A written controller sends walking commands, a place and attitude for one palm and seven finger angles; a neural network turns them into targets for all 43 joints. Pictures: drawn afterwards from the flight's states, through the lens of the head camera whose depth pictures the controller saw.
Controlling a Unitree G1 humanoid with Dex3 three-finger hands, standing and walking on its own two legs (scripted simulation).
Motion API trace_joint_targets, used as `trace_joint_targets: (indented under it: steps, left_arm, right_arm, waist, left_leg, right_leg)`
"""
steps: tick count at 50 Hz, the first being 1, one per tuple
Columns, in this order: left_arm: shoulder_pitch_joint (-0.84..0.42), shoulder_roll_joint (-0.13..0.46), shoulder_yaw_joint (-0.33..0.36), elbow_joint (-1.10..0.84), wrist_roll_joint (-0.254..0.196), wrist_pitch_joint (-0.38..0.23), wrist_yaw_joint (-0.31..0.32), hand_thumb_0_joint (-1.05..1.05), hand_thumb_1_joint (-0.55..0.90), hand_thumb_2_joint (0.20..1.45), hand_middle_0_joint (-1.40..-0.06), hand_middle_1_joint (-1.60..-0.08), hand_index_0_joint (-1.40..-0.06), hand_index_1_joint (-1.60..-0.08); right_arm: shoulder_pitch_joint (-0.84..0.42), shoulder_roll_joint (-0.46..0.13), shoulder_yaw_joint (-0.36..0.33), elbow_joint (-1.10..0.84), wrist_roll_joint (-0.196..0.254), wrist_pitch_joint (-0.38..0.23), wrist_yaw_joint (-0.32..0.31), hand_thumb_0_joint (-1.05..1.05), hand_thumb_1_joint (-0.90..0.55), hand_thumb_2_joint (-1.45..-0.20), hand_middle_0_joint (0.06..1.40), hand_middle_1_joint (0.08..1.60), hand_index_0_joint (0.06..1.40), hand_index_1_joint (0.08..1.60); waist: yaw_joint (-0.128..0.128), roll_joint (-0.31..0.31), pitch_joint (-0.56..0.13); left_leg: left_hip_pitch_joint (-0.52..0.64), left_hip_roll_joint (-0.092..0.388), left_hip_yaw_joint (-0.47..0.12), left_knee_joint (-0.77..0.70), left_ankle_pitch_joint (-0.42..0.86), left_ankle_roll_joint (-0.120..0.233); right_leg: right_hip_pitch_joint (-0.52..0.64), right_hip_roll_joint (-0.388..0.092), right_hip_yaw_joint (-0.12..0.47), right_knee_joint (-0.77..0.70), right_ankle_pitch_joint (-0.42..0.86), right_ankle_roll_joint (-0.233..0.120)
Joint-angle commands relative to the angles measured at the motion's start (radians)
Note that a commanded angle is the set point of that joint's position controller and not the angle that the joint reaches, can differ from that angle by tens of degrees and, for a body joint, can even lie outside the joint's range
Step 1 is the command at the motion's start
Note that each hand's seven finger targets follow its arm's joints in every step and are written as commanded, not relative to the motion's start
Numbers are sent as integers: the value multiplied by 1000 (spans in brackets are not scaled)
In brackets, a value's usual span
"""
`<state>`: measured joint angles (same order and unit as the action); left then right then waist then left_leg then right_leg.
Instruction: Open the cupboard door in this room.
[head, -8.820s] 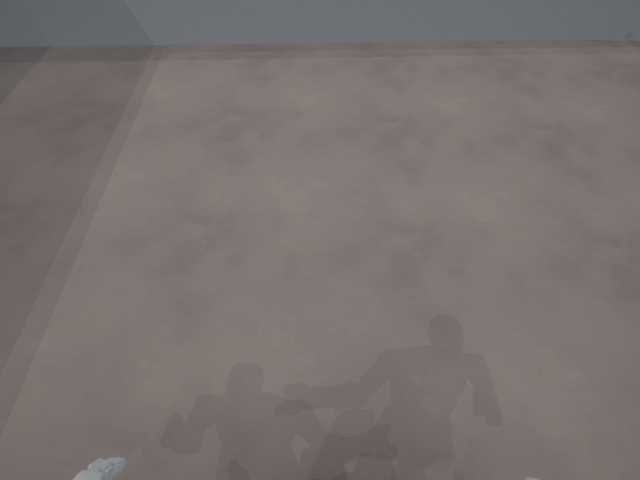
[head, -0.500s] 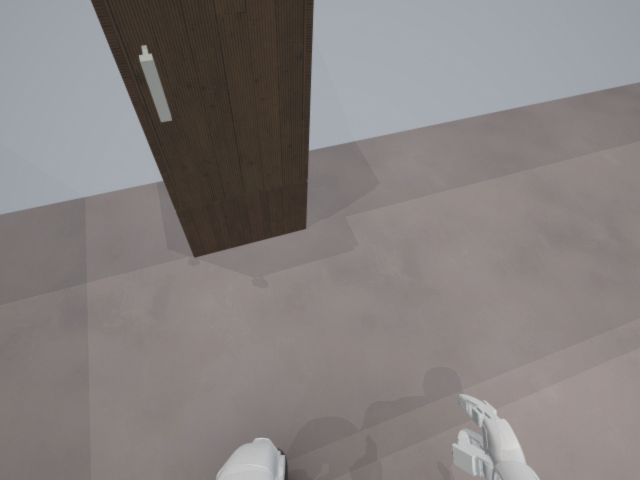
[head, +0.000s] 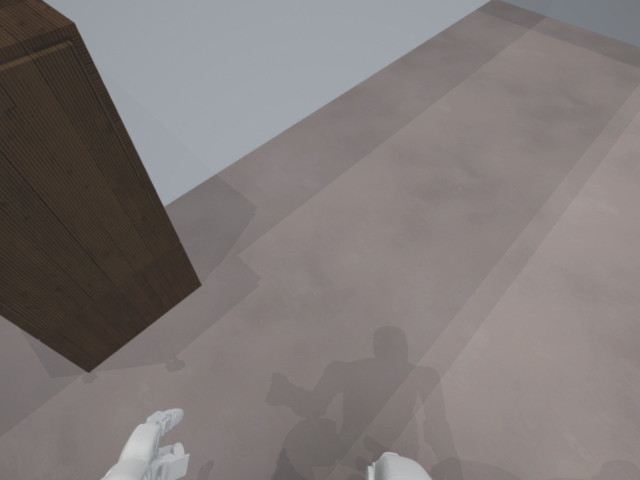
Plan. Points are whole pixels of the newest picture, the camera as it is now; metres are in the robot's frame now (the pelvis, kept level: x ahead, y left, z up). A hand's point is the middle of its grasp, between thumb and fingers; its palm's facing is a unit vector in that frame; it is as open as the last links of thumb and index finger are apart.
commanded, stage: turn to face it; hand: left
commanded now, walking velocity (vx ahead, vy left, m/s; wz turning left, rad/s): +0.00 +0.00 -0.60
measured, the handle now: out of the picture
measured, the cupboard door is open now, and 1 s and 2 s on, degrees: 0 0 0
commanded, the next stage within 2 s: take the last steps up to it in 1.42 s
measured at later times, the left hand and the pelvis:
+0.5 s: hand out of the picture +0.09 +0.21 -0.18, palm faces +0.15 -0.97 -0.20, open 7.3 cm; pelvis +0.03 +0.01 +0.00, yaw +6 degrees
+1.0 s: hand out of the picture +0.04 +0.16 -0.13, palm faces +0.39 -0.87 -0.31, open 7.3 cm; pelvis +0.02 -0.07 +0.00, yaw +24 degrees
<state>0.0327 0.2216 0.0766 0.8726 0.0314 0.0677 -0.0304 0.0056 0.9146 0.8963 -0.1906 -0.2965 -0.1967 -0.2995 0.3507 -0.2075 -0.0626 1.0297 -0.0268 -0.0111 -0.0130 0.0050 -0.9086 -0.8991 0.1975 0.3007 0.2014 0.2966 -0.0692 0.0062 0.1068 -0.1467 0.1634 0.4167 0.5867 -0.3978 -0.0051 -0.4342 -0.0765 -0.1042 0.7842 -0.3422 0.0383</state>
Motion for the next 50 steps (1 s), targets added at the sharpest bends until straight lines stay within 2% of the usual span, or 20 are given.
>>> trace_joint_targets:
  steps: [1, 2, 3, 5, 9, 16, 19, 20, 21, 22, 24, 26, 29, 39, 44, 45, 46, 47, 48, 50]
  left_arm:
    - [219, 142, 28, -19, -4, -71, 18, 0, 900, 900, -200, -300, -200, -300]
    - [320, 265, 50, 8, -5, -83, 36, 0, 900, 900, -200, -300, -200, -300]
    - [358, 285, 46, 34, -28, -77, 49, 0, 900, 900, -200, -300, -200, -300]
    - [233, 198, 25, 12, -21, -74, 65, 0, 900, 900, -200, -300, -200, -300]
    - [62, 99, -25, 10, -13, -91, 65, 0, 900, 900, -200, -300, -200, -300]
    - [156, 131, 0, 59, -8, -76, 66, 0, 900, 900, -200, -300, -200, -300]
    - [147, 131, 9, 54, -13, -65, 68, 0, 900, 900, -200, -300, -200, -300]
    - [154, 120, 10, 44, -20, -58, 66, 0, 900, 900, -200, -300, -200, -300]
    - [178, 67, 6, 23, -26, -49, 61, 0, 900, 900, -200, -300, -200, -300]
    - [133, 46, -6, -16, -22, -46, 61, 0, 900, 900, -200, -300, -200, -300]
    - [68, 70, 5, -12, -14, -37, 60, 0, 900, 900, -200, -300, -200, -300]
    - [108, 74, 10, 14, -13, -42, 49, 0, 900, 900, -200, -300, -200, -300]
    - [123, 82, 12, 25, -17, -44, 46, 0, 900, 900, -200, -300, -200, -300]
    - [76, 97, 4, -28, -24, -40, 55, 0, 900, 900, -200, -300, -200, -300]
    - [224, 121, 9, -15, -30, -51, 59, 0, 900, 900, -200, -300, -200, -300]
    - [276, 162, 22, -10, -22, -58, 63, 0, 900, 900, -200, -300, -200, -300]
    - [273, 264, 40, -29, -1, -67, 71, 0, 900, 900, -200, -300, -200, -300]
    - [194, 275, 22, -62, -13, -57, 71, 0, 900, 900, -200, -300, -200, -300]
    - [135, 234, 28, -81, -16, -65, 74, 0, 900, 900, -200, -300, -200, -300]
    - [49, 163, 3, -95, -17, -69, 68, 0, 900, 900, -200, -300, -200, -300]
  right_arm:
    - [27, -180, -38, -96, 14, -9, 7, 0, -900, -900, 200, 300, 200, 300]
    - [10, -97, -15, -145, 18, -4, 10, 0, -900, -900, 200, 300, 200, 300]
    - [-64, -90, -5, -162, 25, 8, -7, 0, -900, -900, 200, 300, 200, 300]
    - [-80, -74, 5, -131, 19, 23, -14, 0, -900, -900, 200, 300, 200, 300]
    - [36, -31, 17, -35, 13, 47, -6, 0, -900, -900, 200, 300, 200, 300]
    - [-99, -29, 9, -70, 18, 40, 8, 0, -900, -900, 200, 300, 200, 300]
    - [-68, -43, 0, -78, 15, 37, 14, 0, -900, -900, 200, 300, 200, 300]
    - [-33, -73, -6, -78, 12, 31, 17, 0, -900, -900, 200, 300, 200, 300]
    - [-4, -157, -22, -89, 3, 23, 17, 0, -900, -900, 200, 300, 200, 300]
    - [20, -216, -36, -96, -2, 26, 11, 0, -900, -900, 200, 300, 200, 300]
    - [-13, -195, -33, -95, 0, 22, -6, 0, -900, -900, 200, 300, 200, 300]
    - [-95, -168, -23, -125, 1, 14, -6, 0, -900, -900, 200, 300, 200, 300]
    - [-91, -174, -26, -133, 8, 8, -6, 0, -900, -900, 200, 300, 200, 300]
    - [-94, -224, -57, -158, 2, 34, 10, 0, -900, -900, 200, 300, 200, 300]
    - [-185, -227, -68, -202, 5, 50, 19, 0, -900, -900, 200, 300, 200, 300]
    - [-193, -187, -65, -216, 10, 54, 22, 0, -900, -900, 200, 300, 200, 300]
    - [-171, -108, -53, -237, 17, 56, 25, 0, -900, -900, 200, 300, 200, 300]
    - [-199, -150, -59, -245, 1, 55, 24, 0, -900, -900, 200, 300, 200, 300]
    - [-192, -156, -64, -226, -4, 67, 27, 0, -900, -900, 200, 300, 200, 300]
    - [-144, -150, -62, -178, -5, 79, 39, 0, -900, -900, 200, 300, 200, 300]
  waist:
    - [133, 6, -244]
    - [163, -280, -311]
    - [178, -213, -339]
    - [124, -175, -268]
    - [7, -101, -148]
    - [81, -152, -85]
    - [58, -126, -106]
    - [38, -22, -122]
    - [33, 238, -137]
    - [10, 317, -121]
    - [19, 228, -118]
    - [56, 126, -139]
    - [50, 100, -178]
    - [17, 159, -167]
    - [89, 166, -188]
    - [114, 65, -188]
    - [115, -261, -161]
    - [102, -236, -109]
    - [71, -261, -75]
    - [17, -174, -10]
  left_leg:
    - [-69, 194, -102, 274, 726, -12]
    - [-428, 9, -112, 535, -125, -80]
    - [-450, -32, -292, 655, -298, -76]
    - [-457, -24, -399, 694, -185, -62]
    - [-225, -49, -396, 471, -19, -57]
    - [-229, -92, -334, 209, -30, -52]
    - [-120, -87, -325, 4, 112, -39]
    - [-32, -49, -369, -114, 258, -18]
    - [26, 139, -661, -205, 511, 77]
    - [8, 274, -826, -292, 640, 196]
    - [-34, 197, -795, -288, 504, 179]
    - [1, 118, -677, -270, 502, 154]
    - [48, 79, -633, -259, 573, 154]
    - [-9, 52, -792, -250, 415, 183]
    - [-208, -31, -808, -185, 297, 120]
    - [-356, -96, -754, -94, 141, 64]
    - [-560, -245, -547, 191, -84, -30]
    - [-508, -225, -516, 411, -149, -32]
    - [-481, -193, -544, 525, -111, -25]
    - [-456, -162, -500, 658, 17, -41]
  right_leg:
    - [407, -13, 50, -318, 346, -78]
    - [663, -309, 452, -309, 979, -207]
    - [619, -376, 422, -286, 1251, -290]
    - [508, -298, 338, -319, 956, -269]
    - [164, -174, 105, -418, 592, -179]
    - [242, -238, 105, -400, 518, -198]
    - [219, -236, 50, -307, 426, -140]
    - [148, -204, 1, -211, 308, -85]
    - [0, -75, -65, -26, 7, -3]
    - [-90, -4, -28, 193, -306, 28]
    - [-134, -16, 99, 359, -203, 18]
    - [-142, -18, 107, 383, -77, 30]
    - [-121, -14, 105, 344, -42, 46]
    - [-23, 33, 111, 95, -109, 49]
    - [282, 69, 89, -276, 27, 21]
    - [426, -11, 153, -434, 33, -6]
    - [478, -314, 501, -590, -147, -116]
    - [247, -424, 514, -608, -110, -175]
    - [153, -366, 483, -608, -94, -160]
    - [104, -249, 254, -549, 57, -114]
